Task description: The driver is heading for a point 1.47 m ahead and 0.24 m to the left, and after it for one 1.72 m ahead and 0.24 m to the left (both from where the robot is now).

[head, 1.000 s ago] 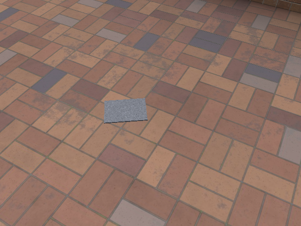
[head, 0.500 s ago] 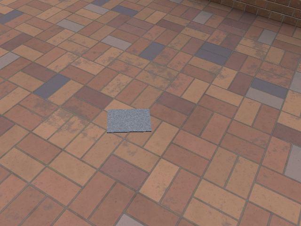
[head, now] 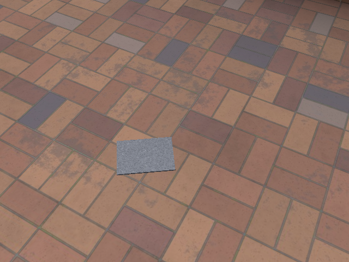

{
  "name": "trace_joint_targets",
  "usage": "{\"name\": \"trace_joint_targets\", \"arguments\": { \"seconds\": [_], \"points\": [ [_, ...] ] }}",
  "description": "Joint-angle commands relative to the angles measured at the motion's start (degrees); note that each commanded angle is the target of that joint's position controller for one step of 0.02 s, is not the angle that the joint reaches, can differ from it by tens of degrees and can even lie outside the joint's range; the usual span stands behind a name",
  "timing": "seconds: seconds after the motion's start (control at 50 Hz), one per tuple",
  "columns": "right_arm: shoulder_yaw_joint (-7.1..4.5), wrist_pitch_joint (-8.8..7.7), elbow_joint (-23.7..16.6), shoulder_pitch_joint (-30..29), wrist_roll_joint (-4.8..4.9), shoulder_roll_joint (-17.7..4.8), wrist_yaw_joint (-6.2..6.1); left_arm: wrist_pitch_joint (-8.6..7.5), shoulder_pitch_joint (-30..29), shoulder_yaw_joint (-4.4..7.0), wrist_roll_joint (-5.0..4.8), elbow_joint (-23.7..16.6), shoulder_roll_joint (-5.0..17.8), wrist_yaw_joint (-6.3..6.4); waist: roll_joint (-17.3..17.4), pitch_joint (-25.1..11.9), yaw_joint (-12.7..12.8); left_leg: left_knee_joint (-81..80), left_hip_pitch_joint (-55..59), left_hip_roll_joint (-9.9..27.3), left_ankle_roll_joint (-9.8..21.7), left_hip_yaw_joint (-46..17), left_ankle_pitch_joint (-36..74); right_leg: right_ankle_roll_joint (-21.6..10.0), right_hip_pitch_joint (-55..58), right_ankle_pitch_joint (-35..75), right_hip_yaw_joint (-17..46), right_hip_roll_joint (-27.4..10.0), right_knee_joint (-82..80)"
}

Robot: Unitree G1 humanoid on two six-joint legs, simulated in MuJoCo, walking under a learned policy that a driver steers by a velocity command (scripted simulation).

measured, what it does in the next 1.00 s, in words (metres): walks ahead, turning left: left foot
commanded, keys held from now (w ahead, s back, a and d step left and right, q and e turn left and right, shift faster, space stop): w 0.26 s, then w+q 0.52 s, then w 0.22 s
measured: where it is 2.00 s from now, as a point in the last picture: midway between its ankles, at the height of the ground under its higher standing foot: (135, 123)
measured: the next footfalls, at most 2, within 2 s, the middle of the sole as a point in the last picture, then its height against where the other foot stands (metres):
left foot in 0.50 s outside the picture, level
right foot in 1.04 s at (175, 179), level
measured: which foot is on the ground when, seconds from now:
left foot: up 0.00-0.48, down 0.50-1.00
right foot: down 0.00-0.52, up 0.54-1.00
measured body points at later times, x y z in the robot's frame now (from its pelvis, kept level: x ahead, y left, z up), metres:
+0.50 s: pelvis +0.29 +0.02 +0.00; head +0.33 +0.03 +0.45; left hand +0.18 +0.24 -0.14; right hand +0.48 -0.18 -0.12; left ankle +0.40 +0.09 -0.72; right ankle +0.10 -0.05 -0.70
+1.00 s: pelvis +0.57 +0.05 +0.02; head +0.61 +0.07 +0.47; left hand +0.73 +0.32 -0.08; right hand +0.58 -0.22 -0.11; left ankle +0.40 +0.09 -0.71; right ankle +0.75 -0.01 -0.70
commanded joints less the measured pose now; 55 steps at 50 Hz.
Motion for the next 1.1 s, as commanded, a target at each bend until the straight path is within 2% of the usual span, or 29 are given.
{"name": "trace_joint_targets", "arguments": {
  "seconds": [0.02, 0.04, 0.08, 0.14, 0.18, 0.26, 0.32, 0.38, 0.44, 0.46, 0.48, 0.5, 0.52, 0.54, 0.56, 0.58, 0.6, 0.62, 0.66, 0.72, 0.82, 0.92, 0.98, 1.0, 1.02, 1.04, 1.06, 1.08, 1.1],
  "points": [
    [-1.95, -0.5, -6.31, -3.14, -0.7, -7.46, 0.66, 0.45, 13.22, 2.41, -1.3, 2.55, 8.16, -0.14, -2.28, -4.93, 4.96, 26.1, -34.41, 3.5, 1.68, -3.88, 5.77, -11.32, 28.02, -20.25, 39.18, -24.17, -23.17],
    [-2.01, -0.61, -6.81, -5.13, -0.75, -6.39, 0.83, -0.23, 11.54, 1.59, -0.87, 2.93, 5.09, -0.25, 0.82, -0.22, 2.95, 21.9, -31.76, 5.39, 1.67, -3.83, 8.24, -9.11, 20.23, -12.46, 32.89, -21.62, -25.13],
    [-1.89, 0.79, -6.36, -3.74, -1.86, -3.88, 1.33, -1.5, 12.99, 0.42, -0.5, 4.66, 2.35, 0.35, 0.04, 0.31, -0.46, 16.12, -25.14, 7.24, 0.52, -3.88, 9.25, -5.72, 13.19, -1.36, 23.45, -17.03, -25.96],
    [-2.09, 2.24, -7.57, -5.86, -1.97, -3.35, 1.94, -2.64, 17.52, 0.42, -0.68, 6.38, 4.28, 0.62, -2.05, 0.65, -1.45, 11.04, -26.8, 7.73, -0.9, -1.58, 11.3, -5.05, 13.0, 8.17, 17.37, -15.01, -26.77],
    [-2.25, 2.71, -9.86, -11.95, -1.98, -4.28, 2.24, -2.65, 19.7, 0.41, -0.78, 6.64, 5.38, 0.59, -2.59, 1.89, -0.54, 6.5, -31.39, 8.56, -1.87, -0.05, 15.56, -4.46, 14.52, 10.36, 15.11, -14.12, -28.01],
    [-1.84, 2.56, -13.7, -23.11, -1.11, -4.05, 2.6, -2.45, 24.1, -0.23, -0.96, 7.09, 4.84, 0.55, -3.36, 2.65, 2.32, -7.22, -33.15, 7.52, -3.1, 3.0, 23.59, -1.92, 18.14, 20.42, 11.12, -11.97, -27.49],
    [-1.24, 2.42, -15.04, -27.94, -0.5, -3.26, 2.7, -2.62, 27.12, -0.37, -0.77, 7.88, 5.26, 0.99, -4.47, 2.22, 4.02, -14.93, -31.92, 5.54, -2.1, 5.07, 26.67, -0.57, 23.32, 25.25, 7.95, -12.54, -27.05],
    [-1.26, 2.13, -16.34, -30.83, -0.55, -3.85, 2.65, -2.5, 29.03, -0.47, -0.05, 8.82, 5.25, 1.66, -4.55, 2.67, 4.52, -19.07, -31.99, 3.8, 0.1, 5.51, 24.29, -0.42, 29.98, 30.98, 5.56, -14.9, -24.99],
    [-2.15, 1.6, -15.26, -25.61, -1.0, -5.35, 2.13, -2.41, 26.97, -0.14, 0.17, 8.68, 6.8, 2.59, -5.93, -0.77, 1.07, -21.01, -24.32, -0.39, 3.62, 7.5, 17.2, 0.61, 34.22, 52.86, 2.43, -16.46, -14.96],
    [-2.8, 1.34, -13.59, -20.16, -1.11, -6.38, 1.84, -2.12, 26.18, 0.1, 0.33, 8.46, 7.6, 2.74, -6.24, -3.68, -1.24, -22.01, -19.23, -2.23, 4.99, 8.02, 15.1, 0.82, 34.78, 57.6, 1.67, -16.62, -7.45],
    [-3.59, 0.96, -10.96, -12.41, -1.39, -7.38, 1.59, -1.7, 25.08, 0.34, 0.06, 7.97, 8.42, 2.72, -5.77, -7.41, -4.62, -26.09, -10.49, -3.32, 6.39, 7.92, 16.9, 1.41, 32.46, 55.0, 0.5, -16.03, 2.87],
    [-4.89, 0.78, -8.87, -4.34, -2.46, -10.54, 1.22, -1.73, 23.59, 0.26, -0.4, 6.48, 8.48, 2.59, -4.36, -11.43, -8.35, -27.11, 2.69, 2.39, 9.17, 0.23, 15.89, 2.3, 21.53, 41.68, -0.44, -15.09, 16.72],
    [-6.96, 1.16, -8.82, 0.79, -3.07, -17.32, 0.84, -1.96, 27.81, -0.51, -2.32, 3.81, 3.76, 1.39, 8.88, -18.75, -6.66, -28.34, 22.04, 20.39, 19.72, -28.92, 16.32, 5.34, -1.97, 2.37, -1.57, -4.93, 42.24],
    [-6.61, 2.17, -8.46, -1.75, -0.84, -15.65, 1.59, -2.37, 23.42, 0.46, -0.98, 2.85, 7.09, 0.92, 3.38, -19.63, -5.44, -36.62, 22.18, 22.27, 20.74, -42.62, 14.47, 4.98, -11.38, -17.64, 8.53, -1.05, 49.08],
    [-6.24, 2.37, -9.72, -8.41, -0.16, -14.76, 1.66, -2.94, 17.06, 0.6, -0.72, -0.16, 7.25, 0.57, 1.63, -9.34, -3.05, -38.71, 13.47, 20.36, 18.29, -33.52, 12.18, 4.46, -16.47, -12.05, 10.81, -5.21, 46.95],
    [-5.46, 2.26, -10.39, -11.68, -0.26, -11.49, 1.76, -3.48, 14.97, 0.66, -0.75, -0.9, 7.47, 0.4, -1.86, -5.03, -1.25, -40.8, 5.81, 18.44, 15.76, -28.16, 16.46, 4.65, -14.62, -7.81, 10.53, -7.24, 42.46],
    [-4.93, 1.97, -10.65, -13.09, -0.22, -9.72, 1.57, -3.07, 14.72, 0.78, -0.44, -1.02, 6.79, 0.48, -3.22, -2.18, 0.84, -41.72, -0.3, 15.71, 13.61, -23.39, 22.34, 5.3, -11.62, -6.78, 10.48, -8.62, 38.43],
    [-4.42, 1.6, -10.42, -13.44, 0.13, -8.38, 1.21, -1.97, 15.55, 0.66, 0.45, -1.41, 5.97, 0.52, -2.43, -1.51, 2.72, -42.27, -4.91, 12.99, 11.98, -19.48, 26.36, 6.39, -8.02, -6.57, 10.45, -9.52, 35.06],
    [-4.41, 0.55, -10.17, -11.48, 0.32, -9.2, 0.98, -0.04, 15.77, 0.55, 1.28, -2.07, 4.69, 0.19, -0.85, -2.28, 3.6, -42.41, -7.6, 10.49, 11.37, -16.12, 31.65, 8.12, -5.76, -6.47, 9.42, -9.53, 31.3],
    [-4.88, 0.34, -10.09, -7.94, 0.42, -11.62, 0.84, 1.13, 9.35, 0.65, 1.27, -5.27, 5.15, -0.16, 1.13, -1.19, 2.43, -43.51, -8.4, 8.55, 10.55, -14.73, 33.2, 10.24, -9.37, -1.12, 7.89, -9.69, 24.46],
    [-4.66, 0.91, -10.09, -1.38, 0.27, -11.25, 0.78, 1.35, -2.08, 0.3, 0.81, -9.95, 5.45, -0.74, 3.21, -1.18, -1.99, -42.33, -1.04, 7.61, 7.1, -15.15, 36.96, 10.79, -14.31, 8.55, 7.18, -8.4, 11.8],
    [-4.11, 0.73, -9.56, 2.4, -0.55, -10.98, -0.06, 0.55, -9.81, -0.63, 0.21, -13.24, 5.24, -1.3, 3.78, -0.23, -4.74, -40.65, 6.65, 9.54, 6.77, -15.32, 42.51, 8.48, -13.0, 9.89, 5.76, -6.2, 1.43],
    [-4.38, 0.27, -10.28, -0.64, -0.82, -12.93, -0.62, -0.25, -4.82, -0.04, -0.02, -12.77, 7.37, -0.98, 4.4, -1.14, -0.99, -36.52, 7.71, 11.36, 4.95, -14.93, 52.3, 5.41, -3.42, 5.43, 6.23, -4.44, -4.14],
    [-4.56, 0.07, -10.45, -1.61, -0.95, -13.74, -0.56, -0.53, 0.3, 0.56, -0.15, -11.22, 8.67, -0.49, 4.63, -3.5, 1.18, -31.54, 7.74, 10.92, 4.16, -14.26, 59.77, 4.35, 3.07, 2.91, 5.74, -2.63, -5.12],
    [-4.58, -0.02, -10.49, -2.51, -0.98, -14.01, -0.22, -1.01, 8.61, 1.18, -0.22, -8.6, 9.76, 0.14, 2.88, -7.73, 5.06, -22.07, 6.68, 8.73, 3.26, -12.19, 61.63, 3.03, 12.61, 4.39, 5.14, -1.8, -8.6],
    [-4.13, -0.23, -11.46, -2.38, -0.59, -12.5, 0.13, -1.53, 17.34, 1.95, 0.86, -6.93, 12.14, 0.94, 0.17, -13.98, 8.37, -9.32, -1.5, 6.42, 2.65, -10.88, 49.02, 0.79, 26.35, 1.97, 12.17, -9.02, -8.21],
    [-3.07, -0.14, -12.19, 5.19, 1.8, -6.92, 0.43, -1.34, 22.92, 3.52, 2.31, -6.62, 18.4, 1.1, -12.31, -22.68, 6.4, 11.86, -18.57, -2.33, 0.04, -5.55, 17.81, -6.66, 42.86, -0.91, 37.13, -25.3, -9.38],
    [-3.74, 0.11, -11.23, 6.35, 0.75, -10.56, 0.28, -0.24, 21.04, 3.53, 0.69, -5.59, 16.19, 0.25, -12.89, -22.08, 4.96, 19.61, -27.12, -4.49, 0.29, -6.29, -4.12, -9.39, 41.02, -4.88, 51.61, -28.14, -17.26],
    [-3.96, 0.49, -11.84, 1.05, -0.59, -11.54, 0.28, 0.0, 14.74, 2.53, -0.26, -6.72, 11.83, -0.03, -6.19, -11.0, 2.91, 21.46, -30.59, -0.62, 0.44, -7.12, 0.86, -8.2, 31.41, -10.66, 43.85, -25.82, -18.68]
  ]
}}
